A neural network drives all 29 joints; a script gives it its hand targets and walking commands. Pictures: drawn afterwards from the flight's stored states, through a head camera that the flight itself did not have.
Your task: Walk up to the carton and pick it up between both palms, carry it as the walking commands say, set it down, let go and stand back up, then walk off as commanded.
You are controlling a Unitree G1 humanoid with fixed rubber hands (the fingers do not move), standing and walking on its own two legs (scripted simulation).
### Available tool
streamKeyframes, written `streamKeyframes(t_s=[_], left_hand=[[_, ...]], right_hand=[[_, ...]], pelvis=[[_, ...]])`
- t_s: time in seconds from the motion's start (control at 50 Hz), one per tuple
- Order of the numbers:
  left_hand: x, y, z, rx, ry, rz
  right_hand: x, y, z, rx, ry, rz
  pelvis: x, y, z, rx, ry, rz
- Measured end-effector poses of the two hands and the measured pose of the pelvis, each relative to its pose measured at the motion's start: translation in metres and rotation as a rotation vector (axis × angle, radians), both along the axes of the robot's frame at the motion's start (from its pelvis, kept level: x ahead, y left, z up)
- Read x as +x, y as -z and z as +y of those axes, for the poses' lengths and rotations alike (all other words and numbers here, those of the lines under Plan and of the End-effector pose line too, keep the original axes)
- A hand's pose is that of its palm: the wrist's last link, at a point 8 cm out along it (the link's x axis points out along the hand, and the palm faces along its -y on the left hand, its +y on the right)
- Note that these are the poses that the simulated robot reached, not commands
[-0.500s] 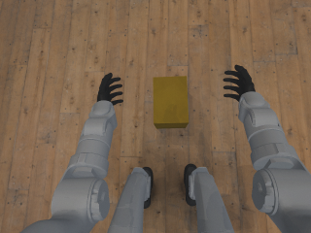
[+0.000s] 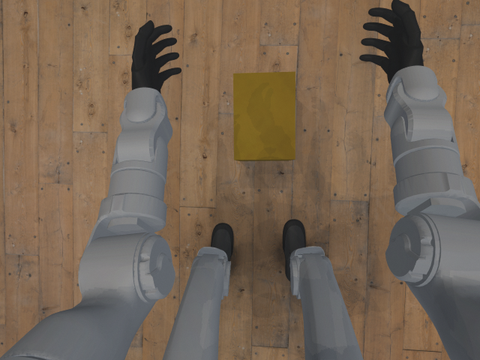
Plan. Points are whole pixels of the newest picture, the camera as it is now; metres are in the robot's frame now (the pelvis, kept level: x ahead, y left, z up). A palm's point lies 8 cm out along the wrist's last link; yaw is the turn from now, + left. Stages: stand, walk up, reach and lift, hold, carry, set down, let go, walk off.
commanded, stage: reach and lift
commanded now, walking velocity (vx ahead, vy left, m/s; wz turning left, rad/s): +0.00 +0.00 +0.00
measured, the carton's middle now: (263, 121) +0.51 -0.01 -0.58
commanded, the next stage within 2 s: none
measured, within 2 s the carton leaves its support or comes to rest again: neither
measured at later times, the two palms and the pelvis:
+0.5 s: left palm (178, 110) +0.49 +0.16 -0.27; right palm (363, 98) +0.50 -0.19 -0.28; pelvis -0.03 +0.01 -0.13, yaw +1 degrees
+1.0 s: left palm (197, 121) +0.49 +0.15 -0.41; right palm (337, 113) +0.50 -0.18 -0.42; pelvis -0.06 +0.00 -0.25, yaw +2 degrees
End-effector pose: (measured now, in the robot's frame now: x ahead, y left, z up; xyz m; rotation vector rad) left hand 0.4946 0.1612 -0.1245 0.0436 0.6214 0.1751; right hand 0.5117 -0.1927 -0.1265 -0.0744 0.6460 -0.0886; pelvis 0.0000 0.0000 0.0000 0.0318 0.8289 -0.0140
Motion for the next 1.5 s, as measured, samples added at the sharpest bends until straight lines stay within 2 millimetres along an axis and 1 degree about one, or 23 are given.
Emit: streamKeyframes(t_s=[0.1, 0.18, 0.26, 0.42, 0.48, 0.54, 0.72, 0.92, 1.12, 1.24, 1.36, 1.42, 1.5], left_hand=[[-0.008, 0.01, 0.001, -0.01, -0.007, 0.018], [-0.009, 0.027, 0.0, -0.009, -0.008, 0.028], [-0.006, 0.054, -0.002, -0.005, -0.006, 0.032], [-0.008, 0.121, -0.003, 0.002, -0.007, 0.038], [-0.009, 0.141, -0.003, 0.001, -0.009, 0.036], [-0.009, 0.157, -0.003, -0.003, -0.008, 0.036], [-0.008, 0.202, -0.007, -0.01, 0.002, 0.054], [-0.009, 0.263, -0.009, -0.011, 0.009, 0.078], [-0.011, 0.321, -0.011, -0.013, 0.029, 0.109], [-0.014, 0.347, -0.01, -0.035, 0.034, 0.127], [-0.019, 0.368, -0.006, -0.028, 0.04, 0.155], [-0.018, 0.372, -0.004, -0.027, 0.043, 0.153], [-0.013, 0.372, -0.004, -0.028, 0.046, 0.14]], right_hand=[[-0.008, 0.013, 0.005, 0.012, 0.001, 0.022], [-0.01, 0.031, 0.006, 0.023, 0.009, 0.036], [-0.008, 0.057, 0.004, 0.018, 0.017, 0.039], [-0.01, 0.123, 0.001, 0.0, 0.025, 0.031], [-0.011, 0.143, 0.0, 0.0, 0.028, 0.026], [-0.011, 0.16, -0.001, 0.001, 0.028, 0.024], [-0.01, 0.203, 0.002, 0.008, 0.018, 0.035], [-0.012, 0.265, 0.01, 0.013, 0.01, 0.052], [-0.013, 0.323, 0.012, 0.018, 0.005, 0.076], [-0.017, 0.35, 0.014, 0.005, -0.002, 0.111], [-0.017, 0.365, 0.016, 0.02, 0.001, 0.123], [-0.015, 0.369, 0.014, 0.022, 0.006, 0.117], [-0.015, 0.372, 0.011, 0.02, 0.007, 0.111]], pelvis=[[0.001, 0.005, 0.002, -0.003, -0.011, 0.026], [-0.003, 0.022, 0.003, -0.006, -0.014, 0.032], [-0.01, 0.049, 0.005, -0.004, -0.011, 0.034], [-0.022, 0.107, 0.007, 0.007, -0.009, 0.047], [-0.027, 0.127, 0.007, 0.01, -0.01, 0.043], [-0.032, 0.145, 0.006, 0.012, -0.012, 0.035], [-0.044, 0.19, 0.004, 0.014, -0.012, 0.007], [-0.053, 0.234, 0.002, 0.02, -0.013, -0.044], [-0.056, 0.27, 0.002, 0.022, -0.017, -0.099], [-0.056, 0.284, 0.001, 0.015, -0.033, -0.137], [-0.054, 0.295, 0.003, 0.003, -0.033, -0.175], [-0.053, 0.299, 0.004, 0.003, -0.037, -0.188], [-0.052, 0.303, 0.005, 0.002, -0.039, -0.201]])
